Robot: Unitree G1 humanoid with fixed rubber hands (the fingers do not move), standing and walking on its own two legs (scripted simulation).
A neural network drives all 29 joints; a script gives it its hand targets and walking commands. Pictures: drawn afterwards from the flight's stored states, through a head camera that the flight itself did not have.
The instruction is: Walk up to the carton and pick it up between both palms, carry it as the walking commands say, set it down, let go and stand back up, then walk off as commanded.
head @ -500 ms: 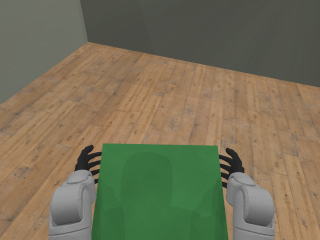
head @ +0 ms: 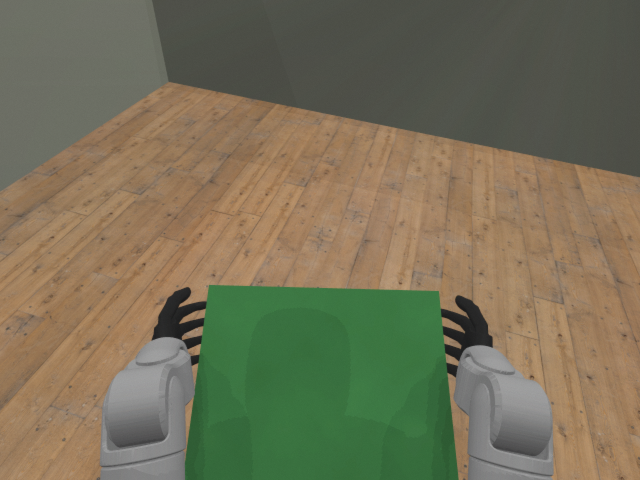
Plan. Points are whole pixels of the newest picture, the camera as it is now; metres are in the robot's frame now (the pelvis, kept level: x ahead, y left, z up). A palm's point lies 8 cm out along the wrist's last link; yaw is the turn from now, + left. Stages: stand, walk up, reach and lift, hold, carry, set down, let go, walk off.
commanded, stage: carry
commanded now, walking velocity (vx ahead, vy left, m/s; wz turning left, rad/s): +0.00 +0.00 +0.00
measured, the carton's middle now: (319, 393) +0.27 +0.00 -0.03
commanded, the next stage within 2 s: none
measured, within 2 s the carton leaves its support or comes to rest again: neither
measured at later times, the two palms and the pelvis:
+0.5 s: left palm (209, 366) +0.24 +0.12 +0.09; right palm (528, 388) +0.23 -0.22 +0.08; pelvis -0.03 -0.05 +0.00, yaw +0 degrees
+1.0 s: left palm (171, 383) +0.22 +0.16 +0.08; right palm (495, 384) +0.23 -0.18 +0.09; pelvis -0.04 -0.02 +0.01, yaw +0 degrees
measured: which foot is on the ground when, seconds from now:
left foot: down 0.00-0.48, up 0.50-0.70, down 0.72-1.00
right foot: down 0.00-1.00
